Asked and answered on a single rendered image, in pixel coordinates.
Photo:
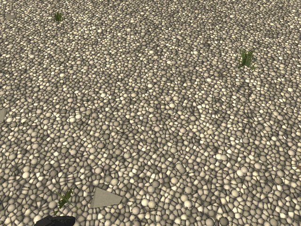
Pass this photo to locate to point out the robot left hand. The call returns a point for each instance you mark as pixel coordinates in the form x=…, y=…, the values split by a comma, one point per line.
x=56, y=221

